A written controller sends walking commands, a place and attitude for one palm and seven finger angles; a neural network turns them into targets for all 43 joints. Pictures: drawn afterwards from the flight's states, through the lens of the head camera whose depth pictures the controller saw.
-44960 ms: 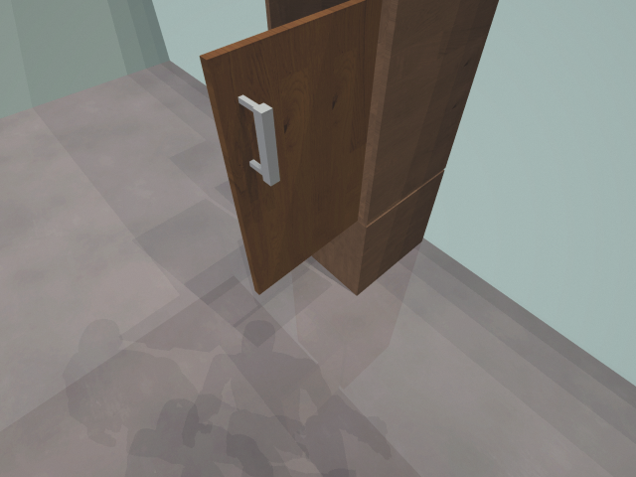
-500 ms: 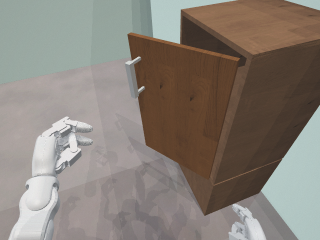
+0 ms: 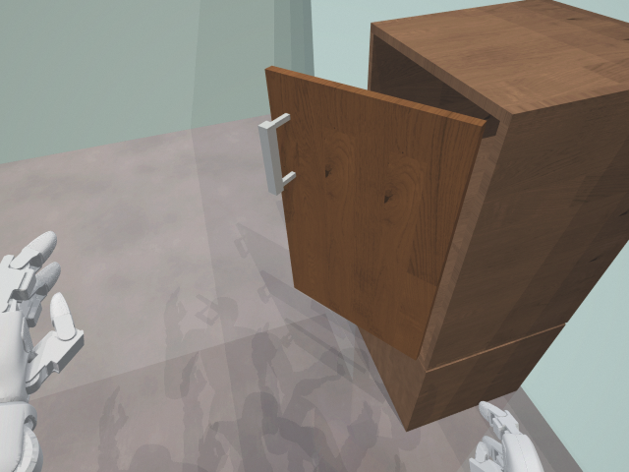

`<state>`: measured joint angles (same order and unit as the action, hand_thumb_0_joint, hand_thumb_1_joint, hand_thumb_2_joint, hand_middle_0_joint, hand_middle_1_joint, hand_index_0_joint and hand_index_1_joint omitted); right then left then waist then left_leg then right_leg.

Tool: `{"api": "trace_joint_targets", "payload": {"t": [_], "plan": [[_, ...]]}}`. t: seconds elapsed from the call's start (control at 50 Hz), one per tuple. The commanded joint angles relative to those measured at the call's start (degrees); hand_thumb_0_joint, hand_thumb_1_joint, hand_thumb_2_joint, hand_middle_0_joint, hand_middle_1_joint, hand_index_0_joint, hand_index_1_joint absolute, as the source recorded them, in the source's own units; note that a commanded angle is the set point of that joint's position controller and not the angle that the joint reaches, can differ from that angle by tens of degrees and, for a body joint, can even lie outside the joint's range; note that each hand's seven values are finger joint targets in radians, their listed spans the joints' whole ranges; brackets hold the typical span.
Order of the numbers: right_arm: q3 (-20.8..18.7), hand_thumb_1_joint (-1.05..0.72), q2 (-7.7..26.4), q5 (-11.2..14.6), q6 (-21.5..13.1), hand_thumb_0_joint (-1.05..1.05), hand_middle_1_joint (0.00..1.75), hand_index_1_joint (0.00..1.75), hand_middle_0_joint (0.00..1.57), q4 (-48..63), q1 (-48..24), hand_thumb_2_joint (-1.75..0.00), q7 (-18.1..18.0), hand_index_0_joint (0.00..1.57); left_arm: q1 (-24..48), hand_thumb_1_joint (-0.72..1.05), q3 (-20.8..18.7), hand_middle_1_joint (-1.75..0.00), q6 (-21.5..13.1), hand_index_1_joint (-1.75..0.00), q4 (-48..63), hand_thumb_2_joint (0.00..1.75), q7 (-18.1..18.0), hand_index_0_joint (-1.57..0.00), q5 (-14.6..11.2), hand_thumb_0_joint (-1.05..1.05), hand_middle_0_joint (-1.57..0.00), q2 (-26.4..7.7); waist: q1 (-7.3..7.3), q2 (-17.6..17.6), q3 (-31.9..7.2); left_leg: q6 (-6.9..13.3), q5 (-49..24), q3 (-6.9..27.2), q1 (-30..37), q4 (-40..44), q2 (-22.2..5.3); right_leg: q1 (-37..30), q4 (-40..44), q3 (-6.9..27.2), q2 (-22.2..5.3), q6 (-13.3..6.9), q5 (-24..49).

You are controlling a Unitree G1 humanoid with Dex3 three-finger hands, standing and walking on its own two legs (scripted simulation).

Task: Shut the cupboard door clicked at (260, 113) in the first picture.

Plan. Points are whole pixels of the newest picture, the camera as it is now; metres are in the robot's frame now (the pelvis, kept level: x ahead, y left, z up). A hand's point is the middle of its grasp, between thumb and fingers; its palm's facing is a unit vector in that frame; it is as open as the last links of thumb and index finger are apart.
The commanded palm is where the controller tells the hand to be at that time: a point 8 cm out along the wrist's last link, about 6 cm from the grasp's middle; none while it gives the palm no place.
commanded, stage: draw the hand back to the body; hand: left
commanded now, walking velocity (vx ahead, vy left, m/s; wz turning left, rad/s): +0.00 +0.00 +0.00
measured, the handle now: (279, 154) +0.61 +0.15 +0.10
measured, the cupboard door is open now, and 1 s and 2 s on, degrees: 35 35 35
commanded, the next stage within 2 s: step back with the hand held close in 0.16 s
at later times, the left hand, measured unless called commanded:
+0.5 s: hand (80, 329) +0.20 +0.27 +0.15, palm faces +0.39 -0.79 -0.48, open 7.4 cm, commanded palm +0.14 +0.31 +0.17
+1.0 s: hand (11, 403) +0.12 +0.29 +0.15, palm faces +0.46 -0.78 -0.43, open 7.4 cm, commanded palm +0.06 +0.32 +0.17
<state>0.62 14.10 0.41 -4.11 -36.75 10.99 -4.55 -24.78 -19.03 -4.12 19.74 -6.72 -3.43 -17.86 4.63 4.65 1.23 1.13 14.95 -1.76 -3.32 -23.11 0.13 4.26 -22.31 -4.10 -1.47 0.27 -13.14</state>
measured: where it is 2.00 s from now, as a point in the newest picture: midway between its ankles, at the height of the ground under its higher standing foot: outside the picture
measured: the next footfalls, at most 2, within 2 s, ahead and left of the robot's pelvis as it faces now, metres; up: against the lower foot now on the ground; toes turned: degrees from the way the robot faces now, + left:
right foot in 1.68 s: -0.24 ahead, -0.13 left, +0.00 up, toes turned -1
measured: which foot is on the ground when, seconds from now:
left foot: down 0.00-1.00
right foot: down 0.00-1.00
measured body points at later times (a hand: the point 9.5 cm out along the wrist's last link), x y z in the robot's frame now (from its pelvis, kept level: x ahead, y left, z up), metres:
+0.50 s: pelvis -0.01 +0.01 +0.00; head +0.00 -0.01 +0.45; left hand +0.17 +0.31 +0.18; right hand +0.16 -0.23 -0.10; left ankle -0.02 +0.10 -0.74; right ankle -0.01 -0.12 -0.74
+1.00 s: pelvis -0.08 +0.03 -0.02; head -0.08 +0.04 +0.43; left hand +0.09 +0.33 +0.18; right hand +0.08 -0.22 -0.10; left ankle -0.02 +0.10 -0.74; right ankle -0.01 -0.12 -0.74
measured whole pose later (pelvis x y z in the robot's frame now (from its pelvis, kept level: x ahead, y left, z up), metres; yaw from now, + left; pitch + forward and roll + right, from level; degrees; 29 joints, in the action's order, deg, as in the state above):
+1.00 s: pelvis -0.08 +0.03 -0.02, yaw -1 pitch +0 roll -2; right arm 0.2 12.7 0.5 -1.5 -31.8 14.0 -4.7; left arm -29.0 -24.7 -12.9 28.1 -8.3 -0.8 -21.9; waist 0.9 0.1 0.0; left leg 3.8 15.9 -3.0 -23.6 -39.0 0.1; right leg 23.0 -34.2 -2.3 -1.8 1.5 -11.0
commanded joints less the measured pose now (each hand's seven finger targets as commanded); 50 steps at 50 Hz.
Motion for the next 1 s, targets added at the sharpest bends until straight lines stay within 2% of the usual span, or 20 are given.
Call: {"api": "trace_joint_targets", "payload": {"t": [0.0,0.06,0.12,0.26,0.28,0.3,0.36,0.42,0.5,0.54,0.62,0.64,0.72,0.74,0.78,0.82,0.86,0.92,0.94,0.98], "plan": [[-1.72,-0.9,4.25,-0.13,-3.18,0.0,0.3,0.3,0.2,9.28,-7.38,-0.9,-0.44,0.2,6.11,0.9,-7.06,-0.3,-3.78,-0.3,13.19,0.9,-0.76,-0.2,-0.19,0.0,-0.2,-12.51,-0.73,-1.52,-3.73,0.3,-12.99,0.94,-1.81,3.82,-0.34,-0.97,3.27,1.63,1.0,-0.95,8.77],[-1.48,-0.9,4.12,-0.21,-3.16,0.0,0.3,0.3,0.2,9.41,-7.39,-0.9,-0.21,0.2,5.78,0.9,-7.58,-0.3,-3.76,-0.3,14.16,0.9,-0.63,-0.2,-0.2,0.0,-0.2,-12.89,-0.64,1.56,-3.23,-0.18,-13.77,1.17,-2.2,4.11,-0.5,-1.48,3.11,1.65,0.97,-1.18,9.43],[-1.6,-0.9,4.23,-0.24,-2.93,0.0,0.3,0.3,0.2,9.42,-7.27,-0.9,-0.14,0.2,4.14,0.9,-8.12,-0.3,-3.26,-0.3,12.1,0.9,-0.32,-0.2,-0.48,0.0,-0.2,-12.87,-0.52,-1.62,-2.48,-0.03,-13.83,0.94,-2.5,4.09,-0.71,-1.24,3.76,1.78,1.1,-1.01,9.73],[-1.74,-0.9,4.17,-0.17,-2.7,0.0,0.3,0.3,0.2,9.73,-7.35,-0.9,-0.05,0.2,4.79,0.9,-7.33,-0.3,-3.42,-0.3,13.13,0.9,-0.15,-0.2,-0.44,0.0,-0.2,-12.24,-0.79,-1.17,-3.23,0.09,-13.41,0.75,-2.11,4.08,-0.85,-1.06,3.65,1.83,1.07,-0.91,9.17],[-2.25,-0.9,5.78,0.32,-1.44,0.0,0.3,0.3,0.2,12.03,-7.49,-0.9,0.21,0.2,11.36,0.9,-13.96,-0.3,-5.6,-0.3,17.42,0.9,-0.67,-0.2,-0.09,0.0,-0.2,-19.41,-2.72,-0.58,-0.81,1.33,-8.01,1.61,-7.97,1.32,-2.01,3.2,5.92,7.4,-1.92,-1.38,11.64],[-2.38,-0.9,5.03,0.05,-0.71,0.0,0.3,0.3,0.2,10.87,-6.84,-0.9,-0.05,0.2,4.29,0.9,-11.18,-0.3,-5.77,-0.3,12.21,0.9,-0.37,-0.2,-0.38,0.0,-0.2,-15.55,-2.96,-4.57,-2.17,1.37,-7.58,2.14,-7.47,-0.4,-1.83,4.24,6.19,7.93,-3.87,-1.78,11.84],[-3.12,-0.9,5.35,-0.02,0.95,0.0,0.3,0.3,0.2,11.43,-6.56,-0.9,0.14,0.2,-0.48,0.9,-8.6,-0.3,-6.51,-0.3,12.37,0.9,-0.16,-0.2,-0.06,0.0,-0.2,-13.25,-3.46,-5.01,-5.59,0.87,-9.84,1.8,-7.36,-2.56,-2.03,5.33,4.56,7.9,-5.58,-2.14,14.35],[-3.71,-0.9,5.99,0.07,2.1,0.0,0.3,0.3,0.2,12.21,-6.72,-0.9,-0.32,0.2,-3.01,0.9,-10.61,-0.3,-7.06,-0.3,14.88,0.9,-0.85,-0.2,-0.09,0.0,-0.2,-15.45,-3.61,-1.92,-9.44,0.8,-17.17,2.51,-7.14,-1.58,-3.15,3.61,0.2,6.02,-4.51,-1.44,20.68],[-4.26,-0.9,6.04,0.53,3.9,0.0,0.3,0.3,0.2,14.37,-6.09,-0.9,-0.85,0.2,-4.8,0.9,-12.31,-0.3,-7.14,-0.3,17.99,0.9,-1.39,-0.2,-0.27,0.0,-0.2,-16.93,-3.78,-2.7,-13.66,0.58,-27.64,2.71,-7.99,-2.04,-4.64,0.19,-5.8,4.48,-2.89,-0.35,29.91],[-4.19,-0.9,5.93,0.61,4.31,0.0,0.3,0.3,0.2,15.03,-6.24,-0.9,-1.1,0.2,-6.42,0.9,-13.21,-0.3,-6.97,-0.3,18.04,0.9,-1.51,-0.2,-0.46,0.0,-0.2,-17.43,-3.58,-2.35,-13.75,0.6,-29.07,3.52,-9.16,-1.6,-5.44,0.19,-7.62,4.36,-2.54,-0.08,29.1],[-4.57,-0.9,6.68,0.38,4.16,0.0,0.3,0.3,0.2,15.51,-6.1,-0.9,-1.22,0.2,-7.41,0.9,-14.48,-0.3,-7.33,-0.3,18.63,0.9,-1.66,-0.2,-0.27,0.0,-0.2,-18.11,-3.22,-0.23,-11.95,1.66,-19.98,4.73,-16.04,0.35,-6.71,-0.52,-9.77,5.06,-1.57,0.31,23.32],[-4.26,-0.9,6.25,0.58,4.11,0.0,0.3,0.3,0.2,15.63,-5.7,-0.9,-1.17,0.2,-7.41,0.9,-12.96,-0.3,-7.48,-0.3,18.34,0.9,-1.6,-0.2,-0.32,0.0,-0.2,-16.44,-3.67,-1.01,-10.78,1.86,-16.07,5.0,-18.37,0.88,-7.02,-0.58,-10.06,5.31,-1.9,0.33,21.5],[-4.44,-0.9,7.21,0.44,3.0,0.0,0.3,0.3,0.2,15.62,-5.54,-0.9,-1.25,0.2,-4.57,0.9,-14.18,-0.3,-8.67,-0.3,18.75,0.9,-1.91,-0.2,0.74,0.0,-0.2,-17.33,-3.65,1.59,-6.82,3.76,4.58,7.04,-30.64,5.05,-8.13,-3.53,-12.58,5.9,-0.43,0.68,12.86],[-4.13,-0.9,6.74,0.63,2.74,0.0,0.3,0.3,0.2,15.64,-5.01,-0.9,-1.25,0.2,-4.39,0.9,-13.02,-0.3,-8.97,-0.3,18.02,0.9,-1.92,-0.2,0.76,0.0,-0.2,-15.79,-3.96,0.58,-5.65,4.1,8.69,7.35,-33.4,5.34,-8.24,-3.7,-13.33,6.13,-0.8,0.59,11.65],[-4.25,-0.9,6.99,0.59,2.07,0.0,0.3,0.3,0.2,15.66,-4.49,-0.9,-1.19,0.2,-3.22,0.9,-13.33,-0.3,-9.83,-0.3,18.23,0.9,-2.1,-0.2,1.28,0.0,-0.2,-15.89,-4.08,0.54,-5.05,4.8,16.82,7.82,-37.72,5.39,-8.26,-4.61,-13.87,6.94,-0.79,0.51,8.5],[-4.36,-0.9,7.29,0.41,1.28,0.0,0.3,0.3,0.2,15.28,-4.12,-0.9,-1.08,0.2,-1.67,0.9,-13.98,-0.3,-10.65,-0.3,19.65,0.9,-2.14,-0.2,1.8,0.0,-0.2,-16.83,-4.24,-0.9,-5.04,4.75,20.09,7.69,-37.93,3.69,-7.24,-2.71,-12.11,8.32,-1.23,0.18,5.06],[-4.24,-0.9,6.94,0.3,0.63,0.0,0.3,0.3,0.2,15.03,-3.42,-0.9,-0.96,0.2,-0.9,0.9,-12.71,-0.3,-11.33,-0.3,19.9,0.9,-2.32,-0.2,1.94,0.0,-0.2,-15.5,-4.56,-2.11,-4.26,4.5,21.64,7.77,-37.11,1.51,-6.45,1.05,-9.9,9.8,-2.07,-0.38,-0.61],[-4.28,-0.9,7.2,-0.23,-0.57,0.0,0.3,0.3,0.2,14.13,-3.07,-0.9,-0.97,0.2,0.75,0.9,-13.89,-0.3,-12.34,-0.3,21.17,0.9,-2.77,-0.2,2.4,0.0,-0.2,-17.11,-4.69,-1.79,-3.66,4.2,22.82,8.08,-34.97,0.21,-6.04,5.56,-7.27,11.08,-2.23,-0.83,-6.97],[-3.97,-0.9,6.62,-0.16,-0.91,0.0,0.3,0.3,0.2,13.98,-2.7,-0.9,-0.9,0.2,0.72,0.9,-12.55,-0.3,-12.71,-0.3,20.97,0.9,-2.83,-0.2,2.3,0.0,-0.2,-15.49,-4.85,-1.91,-3.51,4.08,22.6,8.58,-34.79,0.3,-6.16,6.15,-7.12,10.63,-2.26,-0.97,-8.0],[-4.05,-0.9,6.89,-0.19,-1.64,0.0,0.3,0.3,0.2,13.59,-2.58,-0.9,-0.9,0.2,1.29,0.9,-12.77,-0.3,-13.34,-0.3,21.35,0.9,-3.12,-0.2,2.49,0.0,-0.2,-15.58,-4.83,0.42,-3.82,4.38,23.95,9.34,-35.38,1.77,-7.03,5.68,-8.97,9.78,-1.02,-0.65,-8.04]]}}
